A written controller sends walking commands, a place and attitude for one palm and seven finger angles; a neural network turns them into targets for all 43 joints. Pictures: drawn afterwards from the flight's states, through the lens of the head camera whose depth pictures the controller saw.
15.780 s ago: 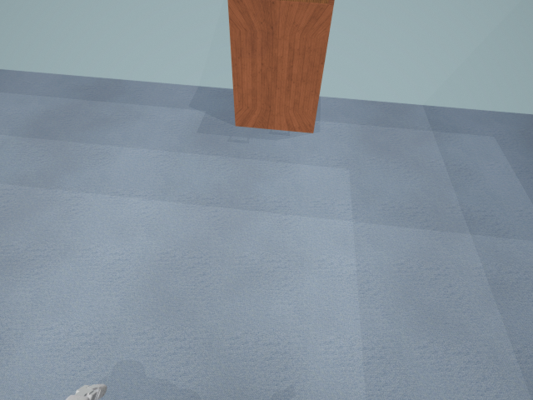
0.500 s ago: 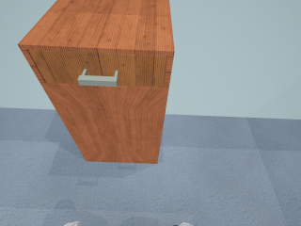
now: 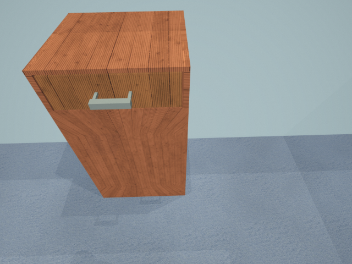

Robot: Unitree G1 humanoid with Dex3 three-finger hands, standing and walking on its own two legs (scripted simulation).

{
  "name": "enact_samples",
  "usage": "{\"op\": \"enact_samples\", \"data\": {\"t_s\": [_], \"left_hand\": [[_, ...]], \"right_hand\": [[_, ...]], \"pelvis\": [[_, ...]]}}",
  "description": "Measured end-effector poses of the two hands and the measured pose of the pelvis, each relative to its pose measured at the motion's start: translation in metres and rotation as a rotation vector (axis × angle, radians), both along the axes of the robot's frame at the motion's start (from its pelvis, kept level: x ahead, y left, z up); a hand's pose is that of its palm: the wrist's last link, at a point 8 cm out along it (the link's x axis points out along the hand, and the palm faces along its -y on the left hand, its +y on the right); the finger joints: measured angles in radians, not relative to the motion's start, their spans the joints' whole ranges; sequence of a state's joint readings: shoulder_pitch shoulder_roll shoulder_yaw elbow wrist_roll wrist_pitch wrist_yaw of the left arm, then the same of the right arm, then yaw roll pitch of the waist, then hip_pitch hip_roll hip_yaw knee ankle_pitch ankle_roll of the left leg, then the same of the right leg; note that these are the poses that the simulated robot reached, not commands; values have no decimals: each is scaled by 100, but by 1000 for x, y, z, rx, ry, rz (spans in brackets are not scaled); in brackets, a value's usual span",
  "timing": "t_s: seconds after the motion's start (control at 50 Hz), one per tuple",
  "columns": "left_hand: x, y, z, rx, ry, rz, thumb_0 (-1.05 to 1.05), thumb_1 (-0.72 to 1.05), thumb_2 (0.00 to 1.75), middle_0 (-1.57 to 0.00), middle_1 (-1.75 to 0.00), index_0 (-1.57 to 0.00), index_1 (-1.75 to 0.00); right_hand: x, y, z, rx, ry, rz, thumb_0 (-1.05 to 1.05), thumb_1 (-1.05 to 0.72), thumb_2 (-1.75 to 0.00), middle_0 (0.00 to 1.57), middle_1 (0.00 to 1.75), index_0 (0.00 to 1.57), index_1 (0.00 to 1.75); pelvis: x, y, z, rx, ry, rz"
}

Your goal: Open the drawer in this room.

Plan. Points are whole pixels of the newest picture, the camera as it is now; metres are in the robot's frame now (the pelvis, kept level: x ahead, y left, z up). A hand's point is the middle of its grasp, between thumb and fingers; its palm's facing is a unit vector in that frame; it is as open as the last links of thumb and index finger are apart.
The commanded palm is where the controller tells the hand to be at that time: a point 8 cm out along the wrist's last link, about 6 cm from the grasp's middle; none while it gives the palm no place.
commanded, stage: come to a stop and stand still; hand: left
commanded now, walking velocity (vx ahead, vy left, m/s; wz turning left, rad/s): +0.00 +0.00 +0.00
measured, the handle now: (111, 99) +0.58 +0.24 +0.03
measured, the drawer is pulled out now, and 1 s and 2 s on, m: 0.00 0.00 0.00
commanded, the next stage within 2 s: look again from close up in 0.38 s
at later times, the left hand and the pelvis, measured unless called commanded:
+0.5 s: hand out of the picture +0.00 +0.15 -0.18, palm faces +0.03 -0.99 -0.17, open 7.4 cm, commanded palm none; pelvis +0.01 -0.01 +0.00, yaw +0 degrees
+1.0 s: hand out of the picture +0.05 +0.21 -0.18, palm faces +0.00 -0.98 -0.21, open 7.4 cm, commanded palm none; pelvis +0.03 +0.03 -0.01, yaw -1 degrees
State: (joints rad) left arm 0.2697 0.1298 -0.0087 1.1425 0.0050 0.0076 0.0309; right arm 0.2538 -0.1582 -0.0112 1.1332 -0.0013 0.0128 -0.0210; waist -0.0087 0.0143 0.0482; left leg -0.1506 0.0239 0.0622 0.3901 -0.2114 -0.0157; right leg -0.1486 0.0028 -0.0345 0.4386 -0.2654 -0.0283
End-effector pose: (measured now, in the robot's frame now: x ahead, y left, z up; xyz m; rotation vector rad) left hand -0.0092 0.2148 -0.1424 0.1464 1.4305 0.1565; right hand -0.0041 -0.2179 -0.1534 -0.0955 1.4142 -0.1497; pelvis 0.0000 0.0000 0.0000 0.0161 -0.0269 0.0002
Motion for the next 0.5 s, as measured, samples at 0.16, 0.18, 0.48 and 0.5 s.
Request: {"op": "enact_samples", "data": {"t_s": [0.16, 0.18, 0.48, 0.5], "left_hand": [[-1, -7, -3, -11, 0, 4, 1, 93, 89, -21, -30, -20, -29], [-2, -7, -3, -12, 1, 5, 1, 93, 89, -20, -30, -20, -29], [0, -14, -6, -31, 26, 14, 1, 92, 89, -20, -30, -20, -29], [1, -14, -6, -27, 22, 11, 1, 92, 89, -20, -30, -20, -29]], "right_hand": [[-37, 3, 4, 7, 90, -22, 0, -91, -90, 20, 30, 20, 30], [-40, 3, 4, 8, 97, -24, 0, -91, -90, 20, 30, 20, 30], [-19, 11, 4, 14, 75, -24, 0, -91, -90, 20, 30, 20, 30], [-14, 11, 3, 15, 66, -19, 0, -91, -90, 20, 30, 20, 30]], "pelvis": [[-2, -7, 1, -6, 6, 1], [-2, -7, 1, -6, 7, 2], [11, -6, 0, -8, 19, 1], [12, -5, 0, -14, 24, 0]]}}
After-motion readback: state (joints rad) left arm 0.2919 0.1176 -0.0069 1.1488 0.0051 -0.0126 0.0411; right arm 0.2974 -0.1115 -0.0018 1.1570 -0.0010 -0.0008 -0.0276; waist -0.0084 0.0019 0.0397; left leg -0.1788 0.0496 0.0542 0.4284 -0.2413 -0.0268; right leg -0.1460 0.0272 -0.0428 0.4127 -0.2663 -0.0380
